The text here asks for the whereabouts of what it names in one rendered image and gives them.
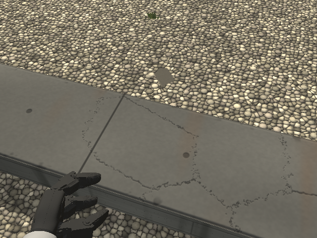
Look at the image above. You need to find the robot left hand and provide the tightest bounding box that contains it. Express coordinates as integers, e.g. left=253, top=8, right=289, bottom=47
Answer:
left=30, top=171, right=109, bottom=238

